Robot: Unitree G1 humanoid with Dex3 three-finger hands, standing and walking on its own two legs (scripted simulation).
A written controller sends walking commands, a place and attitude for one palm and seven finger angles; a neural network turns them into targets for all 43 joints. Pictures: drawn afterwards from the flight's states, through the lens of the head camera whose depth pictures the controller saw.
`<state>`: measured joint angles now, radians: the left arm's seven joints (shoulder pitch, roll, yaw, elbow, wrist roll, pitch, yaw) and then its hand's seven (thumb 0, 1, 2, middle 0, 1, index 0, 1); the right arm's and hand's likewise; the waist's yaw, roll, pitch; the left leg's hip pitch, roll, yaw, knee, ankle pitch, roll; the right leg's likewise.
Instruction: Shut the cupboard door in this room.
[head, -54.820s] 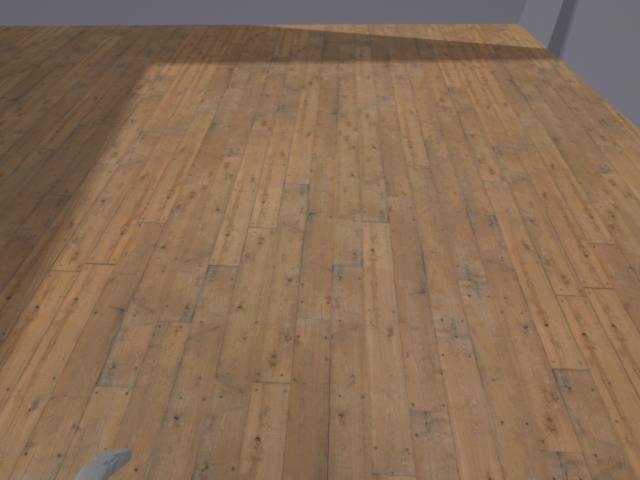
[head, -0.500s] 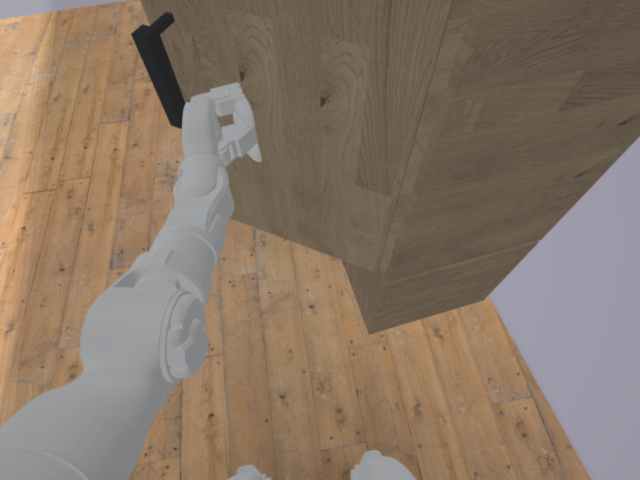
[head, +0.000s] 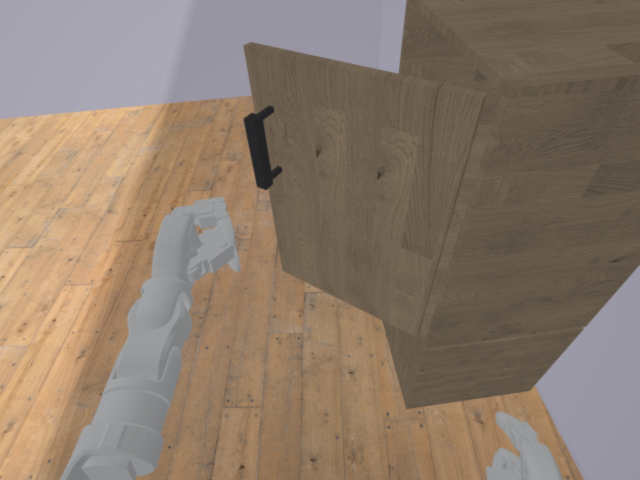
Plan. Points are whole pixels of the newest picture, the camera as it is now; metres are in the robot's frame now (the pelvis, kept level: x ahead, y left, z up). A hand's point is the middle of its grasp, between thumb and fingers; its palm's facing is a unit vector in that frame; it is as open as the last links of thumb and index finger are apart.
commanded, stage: draw the hand back to the body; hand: left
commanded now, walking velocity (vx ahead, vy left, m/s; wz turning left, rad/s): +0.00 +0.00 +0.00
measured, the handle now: (266, 148) +0.67 +0.13 +0.07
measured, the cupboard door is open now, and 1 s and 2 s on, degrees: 50 50 50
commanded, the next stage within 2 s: step back with the hand held close in 1.00 s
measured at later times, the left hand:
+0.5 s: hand (62, 333) +0.23 +0.26 +0.16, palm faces +0.38 -0.86 -0.35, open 5.1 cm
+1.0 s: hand (19, 357) +0.20 +0.27 +0.17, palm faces +0.47 -0.79 -0.39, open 7.4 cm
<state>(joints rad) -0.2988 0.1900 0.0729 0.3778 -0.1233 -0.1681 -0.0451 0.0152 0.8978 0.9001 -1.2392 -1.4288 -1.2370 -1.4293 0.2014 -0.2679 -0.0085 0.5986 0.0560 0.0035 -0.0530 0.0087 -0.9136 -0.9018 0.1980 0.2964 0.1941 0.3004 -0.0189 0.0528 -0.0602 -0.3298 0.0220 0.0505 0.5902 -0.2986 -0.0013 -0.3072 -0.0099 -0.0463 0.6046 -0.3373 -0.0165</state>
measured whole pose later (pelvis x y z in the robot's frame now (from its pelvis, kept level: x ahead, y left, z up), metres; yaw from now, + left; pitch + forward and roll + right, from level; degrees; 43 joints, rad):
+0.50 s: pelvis +0.01 +0.02 +0.02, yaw +1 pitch -4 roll +0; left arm 0.32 0.30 0.23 -0.24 -0.07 -0.07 0.08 0.01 0.89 0.90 -0.61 -0.74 -0.61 -0.74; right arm 0.20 -0.22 0.05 0.62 0.02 0.01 -0.07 0.01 -0.91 -0.90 0.20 0.30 0.20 0.30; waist 0.04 0.09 0.01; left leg -0.10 -0.01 0.04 0.39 -0.22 0.02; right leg -0.05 -0.03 -0.06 0.38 -0.25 0.01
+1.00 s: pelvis +0.01 +0.01 +0.02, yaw +1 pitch -4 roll +0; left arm 0.45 0.33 0.33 -0.36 -0.06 -0.09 0.11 0.02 0.89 0.90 -0.22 -0.31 -0.22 -0.31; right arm 0.19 -0.22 0.02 0.64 0.01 -0.08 -0.08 0.01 -0.91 -0.90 0.20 0.30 0.20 0.30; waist 0.06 0.06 0.01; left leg -0.10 0.00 0.03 0.40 -0.23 0.01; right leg -0.05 -0.02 -0.07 0.38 -0.26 0.00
